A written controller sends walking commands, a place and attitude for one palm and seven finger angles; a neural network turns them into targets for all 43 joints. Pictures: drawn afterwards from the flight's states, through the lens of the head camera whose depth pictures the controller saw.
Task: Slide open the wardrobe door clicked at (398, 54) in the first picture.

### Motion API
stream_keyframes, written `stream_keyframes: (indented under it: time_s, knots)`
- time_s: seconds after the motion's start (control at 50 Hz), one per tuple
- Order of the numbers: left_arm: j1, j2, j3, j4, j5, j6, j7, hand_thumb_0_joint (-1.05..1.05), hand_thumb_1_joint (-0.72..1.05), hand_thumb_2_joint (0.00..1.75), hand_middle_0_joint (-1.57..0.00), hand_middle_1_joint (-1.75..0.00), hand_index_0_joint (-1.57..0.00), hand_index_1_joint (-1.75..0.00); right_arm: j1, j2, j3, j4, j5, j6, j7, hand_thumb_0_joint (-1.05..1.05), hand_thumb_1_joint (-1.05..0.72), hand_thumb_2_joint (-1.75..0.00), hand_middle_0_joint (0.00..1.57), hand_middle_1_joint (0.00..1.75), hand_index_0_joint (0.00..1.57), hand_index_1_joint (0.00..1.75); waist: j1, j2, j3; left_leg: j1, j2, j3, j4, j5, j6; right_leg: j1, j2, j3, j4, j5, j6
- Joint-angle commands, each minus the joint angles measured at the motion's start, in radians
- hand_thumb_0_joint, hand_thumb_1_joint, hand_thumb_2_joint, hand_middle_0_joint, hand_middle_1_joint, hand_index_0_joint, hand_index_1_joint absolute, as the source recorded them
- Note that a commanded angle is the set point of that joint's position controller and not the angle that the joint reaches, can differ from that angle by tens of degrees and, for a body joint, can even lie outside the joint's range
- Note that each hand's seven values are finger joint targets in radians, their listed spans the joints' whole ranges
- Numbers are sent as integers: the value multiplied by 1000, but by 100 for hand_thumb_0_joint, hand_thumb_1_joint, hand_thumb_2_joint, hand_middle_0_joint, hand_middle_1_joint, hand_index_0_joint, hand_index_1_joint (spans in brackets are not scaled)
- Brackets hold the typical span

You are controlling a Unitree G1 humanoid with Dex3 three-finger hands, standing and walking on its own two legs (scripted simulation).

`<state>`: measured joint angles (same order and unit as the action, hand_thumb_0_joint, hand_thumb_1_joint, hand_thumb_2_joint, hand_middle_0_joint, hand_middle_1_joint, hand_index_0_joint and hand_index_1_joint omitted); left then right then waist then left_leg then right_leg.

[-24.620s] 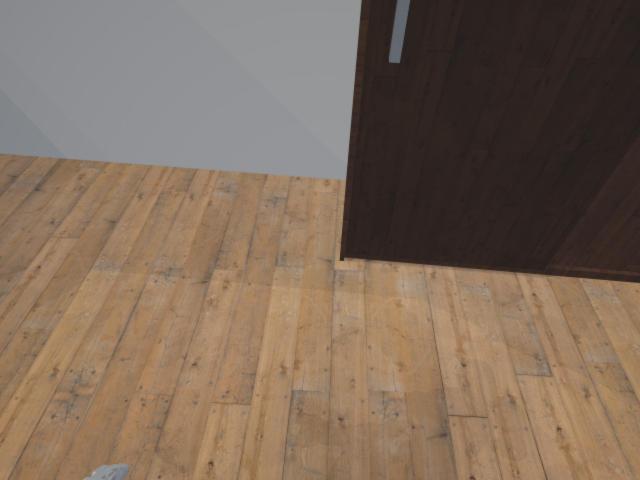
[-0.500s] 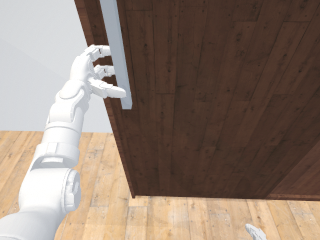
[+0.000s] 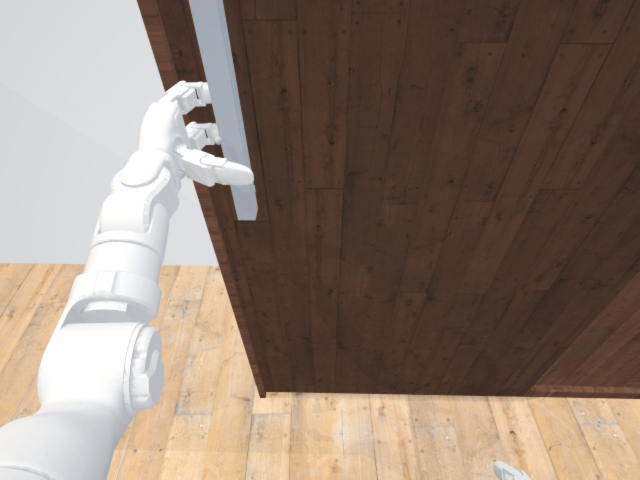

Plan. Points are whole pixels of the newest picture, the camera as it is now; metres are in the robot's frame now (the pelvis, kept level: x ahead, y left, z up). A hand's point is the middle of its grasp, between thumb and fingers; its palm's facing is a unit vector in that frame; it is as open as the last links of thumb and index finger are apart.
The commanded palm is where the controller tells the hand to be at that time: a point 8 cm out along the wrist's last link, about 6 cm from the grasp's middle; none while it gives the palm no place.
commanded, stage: feel for the door with the fingertips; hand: left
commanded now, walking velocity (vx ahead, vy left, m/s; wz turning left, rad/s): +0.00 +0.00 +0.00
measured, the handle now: (231, 106) +0.50 +0.13 +0.24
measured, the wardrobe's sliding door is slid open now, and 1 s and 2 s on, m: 0.00 0.00 0.00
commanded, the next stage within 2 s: slide the fingers in behind the handle in 0.14 s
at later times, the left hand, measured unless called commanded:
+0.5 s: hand (216, 138) +0.45 +0.15 +0.22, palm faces +0.01 -1.00 +0.00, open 13.7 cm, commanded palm +0.43 +0.20 +0.22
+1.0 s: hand (226, 142) +0.44 +0.13 +0.22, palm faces +0.00 -1.00 -0.01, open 14.0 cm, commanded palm +0.42 +0.18 +0.22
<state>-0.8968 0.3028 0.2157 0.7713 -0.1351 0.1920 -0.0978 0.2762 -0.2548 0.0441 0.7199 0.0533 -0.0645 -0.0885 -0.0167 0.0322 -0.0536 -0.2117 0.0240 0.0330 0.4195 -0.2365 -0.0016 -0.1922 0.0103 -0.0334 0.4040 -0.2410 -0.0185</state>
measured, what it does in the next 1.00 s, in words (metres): stands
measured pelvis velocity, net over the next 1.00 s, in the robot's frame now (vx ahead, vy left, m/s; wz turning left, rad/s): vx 0.00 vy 0.01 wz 0.00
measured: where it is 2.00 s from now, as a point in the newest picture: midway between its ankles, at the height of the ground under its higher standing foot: outside the picture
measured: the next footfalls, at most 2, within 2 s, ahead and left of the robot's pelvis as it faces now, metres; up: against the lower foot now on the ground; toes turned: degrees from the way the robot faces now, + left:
none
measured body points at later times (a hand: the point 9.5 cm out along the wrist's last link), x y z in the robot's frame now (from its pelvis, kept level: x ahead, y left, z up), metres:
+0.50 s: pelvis -0.01 +0.01 +0.00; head -0.01 +0.00 +0.45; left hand +0.45 +0.20 +0.22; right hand +0.08 -0.24 -0.12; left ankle -0.01 +0.12 -0.74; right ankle -0.02 -0.11 -0.74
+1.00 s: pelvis +0.00 +0.01 +0.00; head -0.01 +0.00 +0.45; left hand +0.44 +0.19 +0.23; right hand +0.12 -0.24 -0.11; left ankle -0.01 +0.12 -0.74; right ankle -0.02 -0.11 -0.74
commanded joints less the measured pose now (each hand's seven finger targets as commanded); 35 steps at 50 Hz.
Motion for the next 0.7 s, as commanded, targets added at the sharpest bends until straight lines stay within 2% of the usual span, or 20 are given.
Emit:
stream_keyframes:
  time_s: [0.0, 0.04, 0.06, 0.12, 0.14, 0.2, 0.24, 0.28, 0.32, 0.36, 0.38, 0.42, 0.46, 0.48, 0.52, 0.56, 0.6, 0.62, 0.64, 0.68]
  knots:
    - [-575, 169, 19, -208, -19, -81, -1, 0, -50, 30, -30, -120, -30, -120, -43, -125, -44, -121, -1, -54, -10, 0, -90, -90, 20, 30, 20, 30, -22, -39, -297, 151, -12, -21, -3, 285, 52, 44, -7, 19, -22, 360, -13]
    - [-564, 199, 46, -169, -19, -80, 2, 0, -50, 30, -30, -120, -30, -120, -34, -128, -44, -114, -3, -51, -9, 0, -90, -90, 20, 30, 20, 30, -16, -60, -294, 127, -13, -18, -3, 280, 52, 53, -7, 21, -19, 367, -12]
    - [-570, 212, 48, -157, -13, -85, 6, 0, -50, 30, -30, -120, -30, -120, -29, -132, -47, -116, -3, -48, -11, 0, -90, -90, 20, 30, 20, 30, -23, -70, -280, 125, -12, -18, -5, 277, 54, 53, -8, 20, -22, 361, -8]
    - [-632, 173, 8, -158, -3, -100, 8, 0, -50, 30, -30, -120, -30, -120, -25, -125, -44, -109, -3, -53, -8, 0, -90, -90, 20, 30, 20, 30, -35, -23, -278, 131, -11, -23, -2, 262, 51, 18, -9, 20, -20, 333, -11]
    - [-633, 177, 20, -142, -7, -103, 12, 0, -50, 30, -30, -120, -30, -120, -20, -125, -45, -106, -4, -56, -7, 0, -90, -90, 20, 30, 20, 30, -35, -44, -271, 127, -11, -25, 0, 253, 53, 13, -7, 21, -24, 325, -11]
    - [-650, 228, 52, -95, -3, -118, 14, 0, -50, 30, -30, -120, -30, -120, -7, -134, -45, -97, -6, -56, -9, 0, -90, -90, 20, 30, 20, 30, -37, -65, -274, 109, -10, -29, -3, 233, 53, 17, -9, 22, -24, 308, -10]
    - [-676, 194, 22, -74, -2, -125, 9, 0, -50, 30, -30, -120, -30, -120, -5, -129, -41, -96, -5, -59, -10, 0, -90, -90, 20, 30, 20, 30, -44, -42, -264, 105, -11, -29, -2, 217, 51, -2, -9, 23, -23, 288, -11]
    - [-679, 194, 15, -60, 1, -139, 7, 0, -50, 30, -30, -120, -30, -120, 1, -132, -44, -94, -4, -63, -8, 0, -90, -90, 20, 30, 20, 30, -49, -43, -264, 106, -9, -32, -3, 204, 53, -9, -10, 22, -25, 269, -9]
    - [-663, 184, 18, -72, -1, -150, 5, 0, -50, 30, -30, -120, -30, -120, 3, -128, -43, -99, -4, -70, -4, 0, -90, -90, 20, 30, 20, 30, -35, -6, -295, 120, -10, -31, 0, 218, 48, -3, -9, 24, -19, 277, -15]
    - [-642, 210, 40, -63, -3, -163, 7, 0, -50, 30, -30, -120, -30, -120, 14, -135, -49, -98, -6, -72, -3, 0, -90, -90, 20, 30, 20, 30, -33, -52, -304, 120, -5, -35, -1, 232, 49, 14, -6, 17, -18, 285, -13]
    - [-632, 196, 32, -68, -9, -165, 2, 0, -50, 30, -30, -120, -30, -120, 6, -133, -45, -104, -3, -76, -1, 0, -90, -90, 20, 30, 20, 30, -28, -45, -310, 115, -7, -35, -5, 220, 49, 14, -6, 21, -17, 277, -13]
    - [-642, 225, 55, -71, -8, -168, 0, 0, -50, 30, -30, -120, -30, -120, 7, -134, -47, -100, -3, -77, -2, 0, -90, -90, 20, 30, 20, 30, -29, -41, -300, 106, -6, -29, -4, 209, 50, 13, -6, 25, -21, 275, -13]
    - [-608, 219, 47, -68, -9, -169, -2, 0, -50, 30, -30, -120, -30, -120, 8, -137, -47, -105, -1, -76, -2, 0, -90, -90, 20, 30, 20, 30, -24, -60, -290, 98, -3, -30, -11, 203, 51, 23, -6, 21, -23, 262, -12]
    - [-617, 212, 44, -74, -9, -170, -2, 0, -50, 30, -30, -120, -30, -120, 5, -135, -44, -105, -1, -79, -1, 0, -90, -90, 20, 30, 20, 30, -27, -51, -271, 95, -3, -30, -14, 196, 51, 11, -5, 20, -24, 257, -13]
    - [-598, 201, 44, -115, -6, -171, 1, 0, -50, 30, -30, -120, -30, -120, 1, -131, -46, -111, 1, -84, 4, 0, -90, -90, 20, 30, 20, 30, -15, -13, -291, 114, -2, -28, -10, 221, 48, 14, -3, 21, -18, 272, -18]
    - [-574, 177, 26, -135, -8, -167, 4, 0, -50, 30, -30, -120, -30, -120, -2, -132, -50, -118, 2, -83, 5, 0, -90, -90, 20, 30, 20, 30, -17, -30, -290, 125, 2, -30, -12, 230, 47, 18, -2, 14, -21, 267, -16]
    - [-558, 154, 19, -198, -15, -162, 6, 0, -50, 30, -30, -120, -30, -120, -18, -128, -50, -122, 5, -88, 11, 0, -90, -90, 20, 30, 20, 30, -4, 11, -317, 153, 4, -32, -11, 245, 41, 14, 1, 15, -17, 269, -22]
    - [-565, 128, -2, -204, -17, -155, 7, 0, -50, 30, -30, -120, -30, -120, -24, -126, -49, -120, 5, -88, 11, 0, -90, -90, 20, 30, 20, 30, -11, 13, -301, 155, 5, -31, -10, 244, 40, 2, 2, 14, -18, 265, -21]
    - [-571, 133, 10, -223, -24, -149, 14, 0, -50, 30, -30, -120, -30, -120, -23, -127, -51, -120, 3, -91, 12, 0, -90, -90, 20, 30, 20, 30, -11, -12, -309, 154, 4, -34, -11, 238, 41, 5, 3, 14, -22, 263, -19]
    - [-543, 164, 37, -201, -27, -130, 24, 0, -50, 30, -30, -120, -30, -120, -31, -131, -49, -113, 3, -83, 7, 0, -90, -90, 20, 30, 20, 30, -7, -57, -273, 120, 5, -31, -17, 219, 46, 17, 3, 14, -28, 255, -15]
